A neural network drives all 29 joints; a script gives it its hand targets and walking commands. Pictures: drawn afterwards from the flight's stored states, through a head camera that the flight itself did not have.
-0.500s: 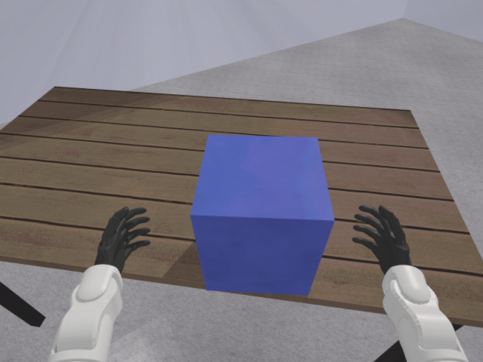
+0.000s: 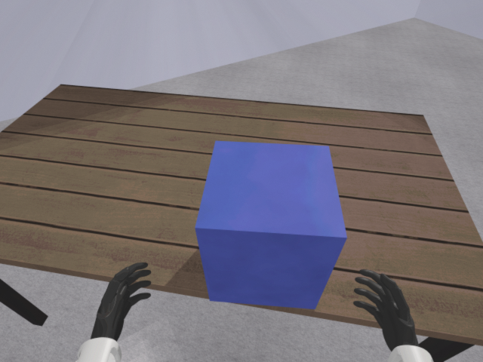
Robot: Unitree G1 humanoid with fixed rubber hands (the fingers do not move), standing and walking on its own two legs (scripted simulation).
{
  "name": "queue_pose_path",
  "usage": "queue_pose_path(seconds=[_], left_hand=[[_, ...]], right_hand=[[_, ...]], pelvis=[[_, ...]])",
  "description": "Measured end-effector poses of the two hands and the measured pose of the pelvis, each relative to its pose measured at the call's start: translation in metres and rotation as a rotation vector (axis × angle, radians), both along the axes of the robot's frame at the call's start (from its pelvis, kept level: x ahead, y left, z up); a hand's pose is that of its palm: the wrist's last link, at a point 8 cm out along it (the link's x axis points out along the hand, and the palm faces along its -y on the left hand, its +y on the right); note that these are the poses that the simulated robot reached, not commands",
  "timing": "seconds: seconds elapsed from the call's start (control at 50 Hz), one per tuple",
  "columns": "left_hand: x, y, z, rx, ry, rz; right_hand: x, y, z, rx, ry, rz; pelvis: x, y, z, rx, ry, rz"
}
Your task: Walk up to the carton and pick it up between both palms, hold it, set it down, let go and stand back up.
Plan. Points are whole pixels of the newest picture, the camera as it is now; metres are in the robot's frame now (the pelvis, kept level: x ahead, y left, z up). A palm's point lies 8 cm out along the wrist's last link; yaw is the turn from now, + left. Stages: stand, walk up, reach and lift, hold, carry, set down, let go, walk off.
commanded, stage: set down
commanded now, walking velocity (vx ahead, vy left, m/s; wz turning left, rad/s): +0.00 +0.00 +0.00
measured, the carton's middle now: (266, 227) +0.38 +0.00 +0.01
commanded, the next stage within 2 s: let go in 1.18 s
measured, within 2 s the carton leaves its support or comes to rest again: neither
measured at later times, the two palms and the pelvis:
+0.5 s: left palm (120, 361) +0.15 +0.23 -0.05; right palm out of the picture +0.16 -0.21 -0.05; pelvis +0.00 +0.00 +0.00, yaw -1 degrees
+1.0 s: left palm out of the picture +0.15 +0.22 -0.07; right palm out of the picture +0.14 -0.22 -0.08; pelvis -0.02 -0.01 +0.00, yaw +0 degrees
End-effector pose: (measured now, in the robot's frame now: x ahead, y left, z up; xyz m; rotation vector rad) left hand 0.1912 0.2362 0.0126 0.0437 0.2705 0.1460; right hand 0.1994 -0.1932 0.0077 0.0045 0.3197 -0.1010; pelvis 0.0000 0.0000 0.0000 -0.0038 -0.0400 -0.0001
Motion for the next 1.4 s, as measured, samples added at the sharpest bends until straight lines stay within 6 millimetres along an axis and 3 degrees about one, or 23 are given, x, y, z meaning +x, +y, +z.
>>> queue_pose_path(seconds=[0.26, 0.48, 0.64, 0.88, 1.1, 1.4], left_hand=[[-0.030, -0.011, -0.035, 0.005, 0.111, -0.018], [-0.037, -0.006, -0.060, 0.036, 0.214, -0.036], [-0.037, -0.011, -0.063, 0.047, 0.277, -0.050], [-0.046, -0.011, -0.083, 0.069, 0.486, -0.028], [-0.038, -0.010, -0.087, 0.103, 0.536, -0.023], [-0.024, -0.020, -0.091, 0.092, 0.547, -0.059]], right_hand=[[-0.027, -0.008, -0.029, -0.024, 0.051, -0.005], [-0.037, -0.016, -0.054, -0.059, 0.134, 0.019], [-0.040, -0.019, -0.061, -0.074, 0.165, 0.019], [-0.053, -0.019, -0.080, -0.114, 0.342, 0.037], [-0.059, -0.031, -0.092, -0.121, 0.406, 0.027], [-0.047, -0.047, -0.086, -0.155, 0.386, 0.007]], pelvis=[[0.006, 0.003, -0.001, -0.002, -0.016, -0.009], [0.001, 0.000, -0.003, -0.001, -0.016, -0.015], [-0.006, -0.002, -0.003, -0.002, -0.036, -0.015], [-0.018, -0.006, -0.002, 0.005, -0.050, 0.000], [-0.012, -0.008, -0.002, 0.003, -0.023, -0.011], [0.005, -0.010, -0.002, -0.001, -0.031, -0.014]])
